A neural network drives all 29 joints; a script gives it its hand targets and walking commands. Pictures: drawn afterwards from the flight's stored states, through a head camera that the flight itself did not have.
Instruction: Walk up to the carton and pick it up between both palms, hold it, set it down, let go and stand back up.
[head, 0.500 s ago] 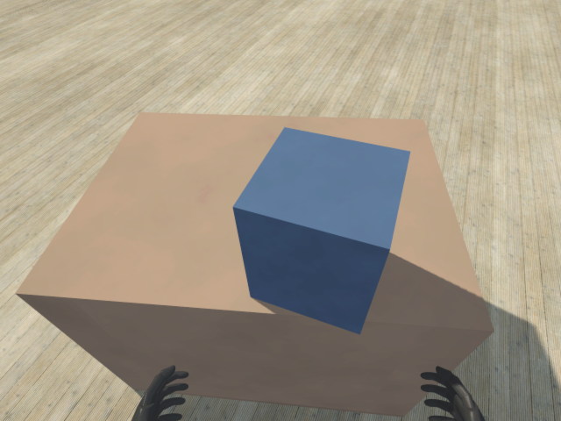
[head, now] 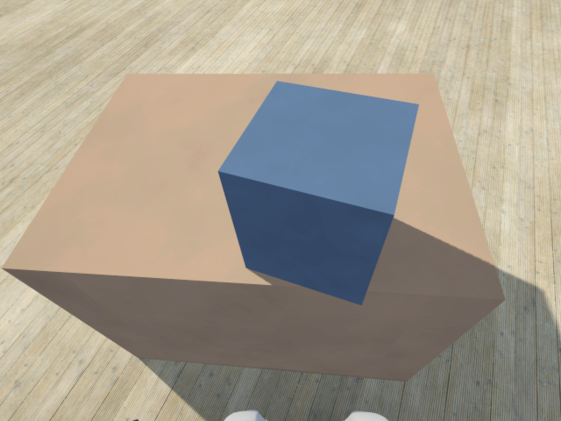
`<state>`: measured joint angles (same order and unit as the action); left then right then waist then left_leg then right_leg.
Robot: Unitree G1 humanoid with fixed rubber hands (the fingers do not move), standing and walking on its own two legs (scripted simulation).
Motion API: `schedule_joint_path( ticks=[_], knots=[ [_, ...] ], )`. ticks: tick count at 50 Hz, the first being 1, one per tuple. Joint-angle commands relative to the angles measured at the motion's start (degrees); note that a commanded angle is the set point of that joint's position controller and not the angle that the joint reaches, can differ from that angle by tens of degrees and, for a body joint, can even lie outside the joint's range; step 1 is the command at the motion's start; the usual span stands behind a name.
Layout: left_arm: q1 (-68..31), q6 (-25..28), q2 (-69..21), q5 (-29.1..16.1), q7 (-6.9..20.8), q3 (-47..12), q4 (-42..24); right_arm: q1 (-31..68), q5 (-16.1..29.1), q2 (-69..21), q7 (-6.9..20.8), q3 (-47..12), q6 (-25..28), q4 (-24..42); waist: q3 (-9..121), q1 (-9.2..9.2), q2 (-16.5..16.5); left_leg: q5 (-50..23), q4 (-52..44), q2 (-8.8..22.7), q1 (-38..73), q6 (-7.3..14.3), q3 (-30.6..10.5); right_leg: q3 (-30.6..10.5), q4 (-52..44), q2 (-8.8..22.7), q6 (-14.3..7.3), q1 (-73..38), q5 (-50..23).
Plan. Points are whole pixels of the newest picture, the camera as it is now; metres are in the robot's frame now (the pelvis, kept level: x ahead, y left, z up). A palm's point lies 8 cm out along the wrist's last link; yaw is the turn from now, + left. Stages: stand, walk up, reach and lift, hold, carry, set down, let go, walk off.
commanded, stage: stand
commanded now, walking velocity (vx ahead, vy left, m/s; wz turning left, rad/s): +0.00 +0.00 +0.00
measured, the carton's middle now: (320, 197) +0.44 -0.03 +0.05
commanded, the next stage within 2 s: walk up in 1.42 s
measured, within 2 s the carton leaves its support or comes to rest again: neither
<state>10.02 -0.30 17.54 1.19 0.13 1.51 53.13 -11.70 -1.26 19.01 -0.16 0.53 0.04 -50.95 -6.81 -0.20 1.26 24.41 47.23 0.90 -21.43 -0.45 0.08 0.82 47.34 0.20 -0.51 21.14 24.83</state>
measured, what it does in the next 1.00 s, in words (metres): stands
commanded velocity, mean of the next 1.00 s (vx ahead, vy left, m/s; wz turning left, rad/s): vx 0.00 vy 0.00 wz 0.00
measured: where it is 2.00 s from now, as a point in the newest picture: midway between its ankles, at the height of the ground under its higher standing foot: outside the picture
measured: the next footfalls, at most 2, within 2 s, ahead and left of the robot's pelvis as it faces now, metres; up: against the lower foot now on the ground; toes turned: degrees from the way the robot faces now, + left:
none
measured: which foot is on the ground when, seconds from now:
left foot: down 0.00-1.00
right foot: down 0.00-1.00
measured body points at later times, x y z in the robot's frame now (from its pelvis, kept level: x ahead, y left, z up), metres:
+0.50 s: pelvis +0.00 +0.00 +0.03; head +0.02 -0.01 +0.48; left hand +0.08 +0.28 -0.11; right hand +0.08 -0.29 -0.11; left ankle +0.01 +0.13 -0.70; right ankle +0.01 -0.12 -0.70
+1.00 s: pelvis +0.00 +0.00 +0.04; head +0.02 -0.01 +0.49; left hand +0.08 +0.28 -0.10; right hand +0.09 -0.28 -0.10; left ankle +0.01 +0.13 -0.70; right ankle +0.01 -0.12 -0.70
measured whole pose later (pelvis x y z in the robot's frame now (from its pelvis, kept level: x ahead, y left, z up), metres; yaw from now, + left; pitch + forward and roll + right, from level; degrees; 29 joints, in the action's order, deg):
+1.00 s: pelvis +0.00 +0.00 +0.04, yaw +0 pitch -3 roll +0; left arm 4.8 0.8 16.8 0.7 0.3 0.1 64.9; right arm -4.7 -0.6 17.4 0.1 -0.4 0.9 -64.8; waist -4.9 0.4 0.6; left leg 12.3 23.1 1.4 -7.9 -1.1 0.1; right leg 1.3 22.8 -0.2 -0.5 7.4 12.4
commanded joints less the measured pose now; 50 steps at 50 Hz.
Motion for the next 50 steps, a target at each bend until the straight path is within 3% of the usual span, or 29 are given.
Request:
schedule_joint_path(
  ticks=[1, 2, 3, 5, 7, 10, 11, 12, 13, 14, 15, 17, 23, 24, 26, 27, 28, 31, 32, 33, 35, 37, 38, 42, 44, 45, 49, 50],
  knots=[
    [-2.05, 2.77, 12.54, -0.21, -1.04, 2.51, -3.75, 2.92, 0.10, 11.23, -0.86, 3.14, 2.21, 4.22, 9.39, 0.38, -2.18, -13.63, -11.04, 4.59, 2.76, 5.75, -6.05, -6.28, -11.83, 4.82, -3.69, -4.80, -15.82],
    [-2.62, 2.37, 13.96, -0.28, -1.13, 2.88, -3.36, 2.34, 0.39, 11.81, -1.04, 3.03, 2.12, 3.64, 9.95, -0.20, -1.70, -15.83, -10.95, 4.52, 4.49, 5.97, -6.09, -6.91, -11.25, 4.93, -3.88, -3.59, -16.85],
    [-3.48, 2.22, 13.71, -0.38, -1.27, 2.73, -3.12, 2.78, 0.42, 11.76, -1.11, 2.79, 2.09, 2.72, 8.96, 0.34, -1.73, -16.09, -11.28, 4.29, 4.25, 5.34, -5.41, -6.47, -12.11, 4.90, -3.79, -3.63, -17.29],
    [-3.30, 2.23, 13.93, 0.13, -1.21, 2.70, -1.95, 1.86, 0.45, 11.61, -1.53, 2.85, 2.00, 1.19, 9.33, -0.40, -2.91, -15.37, -10.80, 3.36, 5.86, 4.67, -4.32, -8.02, -14.60, 5.88, -4.19, -3.92, -17.35],
    [-2.86, 2.40, 13.36, -0.73, -1.09, 2.32, -0.49, 1.70, 0.21, 10.60, -1.12, 2.13, 2.03, -0.33, 6.07, -0.46, -1.76, -14.08, -12.54, 3.71, 4.76, 5.06, -5.18, -7.92, -15.11, 5.69, -3.91, -3.09, -15.93],
    [-2.80, 1.96, 13.53, -0.75, -0.97, 2.37, 0.85, 4.74, 0.19, 12.11, -0.94, 2.53, 1.97, -1.28, 8.22, 0.96, 0.29, -15.48, -14.91, 4.92, 5.63, 5.13, -5.98, -6.12, -15.65, 4.79, -3.35, -5.36, -15.21],
    [-4.13, 2.23, 13.62, -0.62, -0.97, 2.43, 1.34, 3.72, 0.53, 11.47, -0.86, 2.45, 2.18, -1.55, 9.37, 0.15, -0.33, -14.07, -16.10, 4.84, 6.61, 4.57, -5.85, -6.32, -16.07, 5.34, -3.41, -6.46, -14.67],
    [-3.39, 2.22, 13.24, -0.47, -0.83, 2.06, 2.01, 3.75, 0.24, 11.80, -0.83, 2.32, 2.31, -2.53, 8.17, 0.64, -1.20, -14.87, -16.38, 4.60, 6.07, 4.40, -5.46, -6.42, -16.83, 5.16, -3.40, -7.29, -15.56],
    [-3.59, 2.30, 13.22, -0.66, -0.76, 1.96, 1.95, 4.30, 0.51, 12.50, -0.88, 2.27, 2.17, -3.31, 7.44, 1.25, -1.15, -14.78, -16.53, 4.36, 5.94, 4.55, -5.19, -6.80, -17.37, 5.38, -3.54, -6.70, -15.91],
    [-5.18, 2.33, 12.58, -0.64, -0.77, 1.72, 1.75, 5.12, 0.81, 10.72, -0.70, 2.00, 2.33, -3.30, 6.74, 0.18, 0.24, -14.08, -18.13, 4.85, 6.51, 4.46, -5.67, -7.28, -18.31, 5.87, -3.66, -5.66, -14.09],
    [-3.97, 2.17, 12.16, -0.59, -0.72, 1.46, 2.71, 4.40, 0.65, 11.08, -0.60, 1.89, 2.46, -3.64, 6.29, 0.47, 0.26, -14.63, -17.66, 4.56, 6.09, 4.34, -5.45, -7.16, -19.30, 5.77, -3.20, -6.46, -16.04],
    [-6.33, 2.21, 12.51, -0.51, -0.62, 1.60, 2.83, 5.63, 0.75, 11.21, -0.89, 2.07, 2.32, -4.43, 8.28, 0.00, -2.27, -16.28, -18.29, 4.94, 7.97, 3.75, -4.69, -6.03, -19.72, 5.63, -2.89, -7.48, -17.64],
    [-6.26, 2.44, 12.16, -0.57, -0.80, 1.00, 4.97, 5.82, 0.62, 11.28, -0.88, 1.99, 1.94, -7.21, 7.75, 0.69, -1.03, -16.75, -21.71, 5.16, 11.00, 3.19, -4.46, -6.95, -23.09, 6.55, -2.87, -9.19, -17.17],
    [-6.86, 2.62, 12.59, -0.95, -0.57, 0.82, 5.15, 6.98, 0.85, 11.61, -1.11, 2.14, 2.10, -7.20, 8.36, 0.64, -2.11, -16.89, -22.64, 5.25, 10.85, 3.15, -5.16, -5.74, -23.11, 6.30, -2.28, -10.63, -17.70],
    [-6.07, 2.44, 13.34, -0.73, -0.89, 1.14, 5.88, 7.19, 0.57, 10.98, -0.67, 1.86, 2.00, -7.51, 7.46, 0.38, 0.95, -18.30, -23.54, 5.15, 12.24, 2.96, -4.65, -6.25, -24.39, 5.96, -2.33, -9.95, -19.49],
    [-5.88, 2.46, 12.99, -0.90, -0.70, 1.04, 5.94, 7.37, 0.67, 11.44, -0.74, 2.10, 2.09, -7.34, 8.52, 1.06, 0.13, -19.61, -23.22, 5.40, 11.90, 3.04, -4.53, -5.59, -24.25, 6.56, -1.98, -11.26, -19.33],
    [-6.75, 2.80, 12.79, -0.76, -0.90, 0.65, 6.38, 7.96, 0.99, 10.57, -0.70, 1.88, 2.26, -7.97, 7.93, 0.53, -2.07, -18.68, -24.03, 5.69, 11.52, 2.75, -5.17, -5.93, -25.02, 6.42, -2.11, -11.35, -19.69],
    [-8.09, 2.60, 13.23, -0.87, -0.81, 0.94, 6.18, 8.55, 0.93, 9.93, -0.76, 1.55, 2.13, -8.45, 6.35, 0.05, -1.93, -19.29, -25.10, 5.41, 12.57, 2.40, -4.59, -5.59, -26.92, 6.40, -1.44, -10.77, -19.47],
    [-6.33, 2.59, 12.17, -0.73, -0.98, 0.84, 6.75, 7.98, 0.73, 11.54, -0.61, 1.98, 2.37, -8.55, 8.22, 0.71, 0.01, -18.35, -25.49, 5.64, 13.38, 2.58, -4.65, -5.91, -27.35, 6.78, -1.76, -12.17, -20.53],
    [-7.43, 2.54, 13.14, -0.82, -0.91, 0.93, 7.12, 7.79, 0.94, 11.29, -0.59, 1.86, 2.19, -9.41, 8.33, -0.07, -1.02, -18.07, -26.63, 5.53, 13.25, 2.14, -4.79, -5.92, -27.32, 6.59, -1.77, -12.85, -19.96],
    [-7.86, 2.55, 12.82, -0.69, -1.06, 0.93, 7.06, 9.79, 0.94, 11.33, -0.67, 1.86, 2.05, -8.92, 8.18, 0.15, -0.45, -20.14, -26.50, 5.73, 14.38, 1.86, -4.49, -5.63, -28.05, 6.58, -1.77, -11.99, -21.78],
    [-7.26, 2.97, 12.18, -0.98, -0.73, 0.63, 7.18, 9.10, 0.64, 11.05, -0.80, 1.63, 2.44, -9.57, 8.30, 0.71, -2.85, -21.56, -26.83, 6.04, 14.14, 1.79, -5.37, -5.09, -28.04, 6.83, -1.22, -13.18, -21.78],
    [-7.14, 2.78, 12.30, -0.84, -0.78, 0.89, 7.86, 8.99, 0.69, 10.54, -0.72, 1.50, 2.25, -9.45, 9.00, 0.23, -1.45, -21.96, -26.16, 5.95, 14.94, 2.00, -4.45, -5.48, -28.67, 6.79, -1.50, -13.26, -23.37],
    [-6.84, 2.80, 11.82, -0.78, -0.56, 0.57, 7.75, 9.28, 0.70, 10.25, -0.87, 1.23, 2.27, -9.48, 8.92, 0.52, -1.32, -22.53, -26.80, 6.23, 14.83, 1.90, -4.43, -5.34, -28.58, 6.99, -1.31, -14.10, -24.62],
    [-7.75, 2.75, 13.57, -1.01, -0.85, 1.43, 7.72, 8.92, 0.59, 10.32, -0.87, 1.25, 1.92, -10.15, 8.33, 0.57, -1.13, -21.23, -28.27, 6.46, 14.35, 2.35, -4.35, -5.75, -28.87, 6.95, -1.36, -14.44, -21.19],
    [-6.93, 2.70, 11.78, -0.64, -0.75, 0.75, 7.31, 10.14, 0.68, 11.83, -0.73, 1.72, 2.08, -9.93, 8.50, 0.84, 0.81, -20.08, -28.14, 6.29, 14.97, 2.20, -4.45, -5.27, -29.03, 7.01, -1.44, -14.17, -23.12],
    [-7.46, 2.40, 12.54, -0.39, -0.84, 1.25, 8.26, 8.49, 0.57, 11.77, -0.79, 1.75, 2.20, -10.11, 7.61, 0.48, -1.80, -20.81, -28.95, 6.16, 14.21, 1.75, -4.21, -5.06, -29.61, 6.74, -1.07, -14.28, -21.65],
    [-6.59, 2.46, 12.63, -0.85, -0.75, 1.04, 7.67, 9.93, 0.64, 12.17, -0.69, 1.91, 2.19, -10.28, 7.10, 1.66, 0.11, -20.80, -29.23, 6.35, 13.78, 1.81, -4.64, -5.17, -30.08, 7.17, -1.16, -14.84, -21.39]
  ],
)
